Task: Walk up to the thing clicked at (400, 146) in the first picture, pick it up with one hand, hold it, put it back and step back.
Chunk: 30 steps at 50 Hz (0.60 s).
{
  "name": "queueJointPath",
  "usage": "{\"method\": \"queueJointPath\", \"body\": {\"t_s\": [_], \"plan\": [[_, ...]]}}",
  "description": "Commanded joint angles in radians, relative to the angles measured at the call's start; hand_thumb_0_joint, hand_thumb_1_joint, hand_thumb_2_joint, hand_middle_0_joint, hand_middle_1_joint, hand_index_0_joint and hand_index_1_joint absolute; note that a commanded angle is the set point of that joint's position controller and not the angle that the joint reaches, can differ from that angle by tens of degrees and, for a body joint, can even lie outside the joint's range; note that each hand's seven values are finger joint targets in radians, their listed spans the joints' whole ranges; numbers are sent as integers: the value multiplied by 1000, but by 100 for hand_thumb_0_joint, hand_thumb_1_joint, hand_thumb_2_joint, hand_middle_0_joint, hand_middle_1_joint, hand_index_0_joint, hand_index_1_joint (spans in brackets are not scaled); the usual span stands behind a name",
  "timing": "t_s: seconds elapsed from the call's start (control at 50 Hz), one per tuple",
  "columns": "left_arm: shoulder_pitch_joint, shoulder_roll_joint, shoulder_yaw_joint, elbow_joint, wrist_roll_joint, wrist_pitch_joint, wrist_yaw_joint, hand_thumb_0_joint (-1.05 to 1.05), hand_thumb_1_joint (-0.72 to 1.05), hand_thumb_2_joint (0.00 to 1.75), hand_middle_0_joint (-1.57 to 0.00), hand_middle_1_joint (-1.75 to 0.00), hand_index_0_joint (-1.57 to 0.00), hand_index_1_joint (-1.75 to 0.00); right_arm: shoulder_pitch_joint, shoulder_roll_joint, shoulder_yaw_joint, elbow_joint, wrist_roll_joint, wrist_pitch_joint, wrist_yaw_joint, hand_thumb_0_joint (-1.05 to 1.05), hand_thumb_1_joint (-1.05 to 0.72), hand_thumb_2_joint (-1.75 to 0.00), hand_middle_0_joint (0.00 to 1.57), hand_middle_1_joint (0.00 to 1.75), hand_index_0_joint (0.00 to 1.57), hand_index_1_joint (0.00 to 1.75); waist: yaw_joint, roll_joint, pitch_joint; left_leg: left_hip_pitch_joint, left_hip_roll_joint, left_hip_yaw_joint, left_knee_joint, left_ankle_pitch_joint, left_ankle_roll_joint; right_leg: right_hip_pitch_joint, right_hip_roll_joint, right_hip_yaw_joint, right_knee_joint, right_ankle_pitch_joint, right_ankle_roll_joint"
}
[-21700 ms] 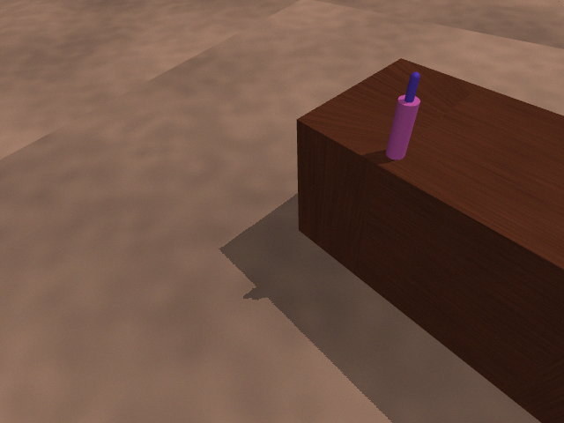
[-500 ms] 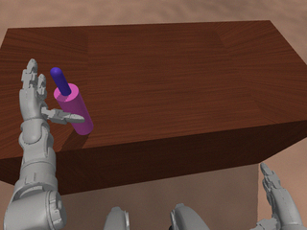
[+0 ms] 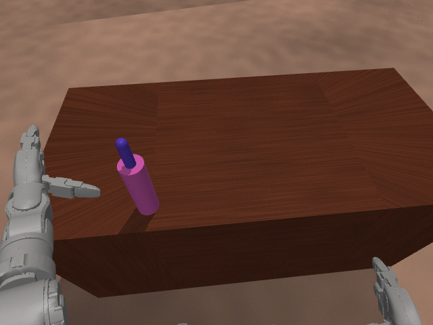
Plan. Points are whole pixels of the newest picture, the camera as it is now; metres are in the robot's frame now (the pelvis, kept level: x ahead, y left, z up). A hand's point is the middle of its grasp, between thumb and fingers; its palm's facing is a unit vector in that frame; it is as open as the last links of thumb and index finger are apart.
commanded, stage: sink last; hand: left
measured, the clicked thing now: (136, 178) +0.43 +0.19 -0.01
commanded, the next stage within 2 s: home in 0.94 s
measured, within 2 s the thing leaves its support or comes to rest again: neither
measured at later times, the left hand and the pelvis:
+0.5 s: hand (81, 299) +0.19 +0.24 +0.01, palm faces +0.29 -0.90 -0.32, open 17.0 cm; pelvis +0.01 +0.00 +0.00, yaw +2 degrees
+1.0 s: hand out of the picture +0.13 +0.26 +0.00, palm faces +0.36 -0.84 -0.40, open 17.0 cm; pelvis -0.02 -0.02 -0.01, yaw +2 degrees
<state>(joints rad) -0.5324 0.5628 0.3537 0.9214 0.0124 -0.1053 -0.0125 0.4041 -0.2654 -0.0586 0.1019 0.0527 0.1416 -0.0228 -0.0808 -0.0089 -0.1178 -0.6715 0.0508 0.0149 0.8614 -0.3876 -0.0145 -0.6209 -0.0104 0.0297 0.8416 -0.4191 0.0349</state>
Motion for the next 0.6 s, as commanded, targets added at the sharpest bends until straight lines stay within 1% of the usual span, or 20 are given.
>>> {"method": "queueJointPath", "body": {"t_s": [0.0,0.04,0.06,0.08,0.12,0.14,0.16,0.18,0.2,0.24,0.28,0.32,0.36,0.38,0.42,0.48,0.52,0.54,0.56,0.58], "plan": [[-183,205,1,-263,-13,-26,36,0,-41,7,-5,-4,-4,-4,-5,-130,-83,-167,8,-72,-11,0,47,-8,5,5,5,5,37,101,-301,288,-39,26,-129,288,14,122,24,-52,-126,308,-30],[-135,147,-36,-385,-22,-11,38,0,-41,7,-5,-4,-4,-4,-1,-103,-50,-168,10,-83,-3,0,47,-8,5,5,5,5,50,131,-288,298,-37,23,-137,296,8,126,23,-60,-128,301,-35],[-36,103,-46,-362,-26,2,41,0,-44,7,-5,-5,-5,-5,-7,-107,-59,-171,11,-88,-5,0,47,-8,5,5,5,5,52,97,-269,295,-34,22,-141,303,8,130,24,-65,-132,304,-34],[42,103,-36,-414,-34,13,46,0,-46,6,-6,-5,-5,-5,12,-129,-84,-135,17,-89,-8,0,47,-7,5,5,5,5,58,101,-225,292,-34,23,-153,296,5,123,25,-68,-135,293,-36],[125,91,-34,-592,-44,18,53,0,-45,6,-6,-5,-5,-5,5,-136,-92,-149,19,-89,-12,0,46,-8,5,5,5,5,70,94,-257,321,-31,18,-150,338,4,141,26,-76,-133,316,-37],[183,54,-57,-670,-49,25,52,0,-45,6,-5,-5,-5,-5,1,-113,-67,-165,20,-94,-10,0,47,-7,5,5,5,5,75,109,-268,341,-30,18,-152,360,1,153,25,-80,-127,328,-38],[246,53,-51,-755,-56,30,60,0,-46,6,-6,-5,-5,-6,16,-117,-83,-134,25,-93,-12,0,47,-7,5,5,5,5,78,121,-228,321,-32,19,-159,334,-2,150,25,-81,-130,306,-39],[360,63,-18,-789,-64,40,70,0,-46,6,-6,-5,-6,-5,14,-142,-112,-136,28,-90,-18,0,47,-7,5,5,5,5,80,83,-189,294,-35,21,-163,309,0,157,22,-80,-139,298,-35],[424,47,-19,-843,-67,48,76,0,-46,5,-6,-6,-6,-5,12,-157,-127,-138,29,-90,-23,0,47,-7,5,5,5,5,78,70,-178,300,-31,20,-170,310,0,163,24,-81,-138,297,-36],[478,26,-25,-968,-72,51,83,0,-45,5,-5,-5,-5,-5,18,-131,-116,-126,27,-87,-27,0,48,-7,5,5,5,5,75,99,-176,303,-32,21,-171,298,-2,165,22,-77,-138,288,-36],[567,43,10,-1116,-77,50,101,0,-45,4,-5,-5,-5,-4,19,-130,-121,-146,28,-90,-38,0,48,-7,6,5,5,5,88,114,-177,305,-33,22,-171,289,-3,172,22,-77,-132,275,-34],[733,-47,-55,-1138,-81,60,101,0,-42,4,-5,-5,-5,-4,39,-93,-93,-122,26,-92,-42,0,48,-7,5,5,5,5,82,98,-104,275,-34,26,-171,257,-1,146,20,-78,-136,253,-31],[831,-105,-88,-1144,-84,67,100,0,-42,4,-4,-5,-5,-4,35,-98,-107,-124,20,-99,-50,0,49,-6,6,5,5,5,70,72,-83,265,-34,26,-157,262,5,137,19,-77,-130,266,-28],[862,-106,-82,-1170,-83,68,99,0,-40,4,-4,-4,-5,-3,37,-90,-97,-129,18,-101,-50,0,49,-6,6,5,5,5,79,60,-98,263,-34,23,-154,265,8,138,19,-80,-123,269,-29],[948,-151,-125,-1225,-81,70,93,0,-39,3,-3,-4,-4,-3,40,-72,-87,-138,13,-105,-50,0,51,-6,6,5,5,5,81,69,-97,249,-41,31,-135,268,10,129,14,-78,-115,279,-27],[1008,-148,-137,-1320,-81,75,90,0,-39,3,-3,-4,-4,-3,30,-89,-110,-147,9,-119,-59,0,51,-6,6,5,5,5,82,61,-92,231,-43,31,-123,240,14,102,13,-79,-109,259,-24],[1054,-155,-126,-1320,-81,85,91,0,-36,3,-3,-4,-4,-2,30,-106,-131,-168,6,-128,-65,0,51,-5,6,5,5,5,76,21,-79,216,-43,28,-117,204,18,93,13,-81,-112,228,-18],[972,-115,-103,-1402,-79,78,94,0,-36,2,-3,-3,-4,-2,43,-92,-120,-148,3,-129,-68,0,51,-5,6,5,5,5,72,42,-77,210,-47,32,-114,163,19,81,7,-72,-119,195,-17],[980,-118,-96,-1377,-77,78,95,0,-36,2,-3,-4,-5,-2,41,-89,-115,-153,2,-133,-73,0,50,-6,6,5,5,5,66,22,-69,211,-48,31,-111,139,22,70,4,-68,-125,175,-14],[995,-118,-88,-1354,-75,81,96,0,-36,2,-3,-4,-5,-2,31,-106,-141,-166,1,-138,-80,0,51,-5,6,5,5,5,63,-3,-61,205,-47,29,-111,127,23,67,4,-67,-128,161,-13]]}}
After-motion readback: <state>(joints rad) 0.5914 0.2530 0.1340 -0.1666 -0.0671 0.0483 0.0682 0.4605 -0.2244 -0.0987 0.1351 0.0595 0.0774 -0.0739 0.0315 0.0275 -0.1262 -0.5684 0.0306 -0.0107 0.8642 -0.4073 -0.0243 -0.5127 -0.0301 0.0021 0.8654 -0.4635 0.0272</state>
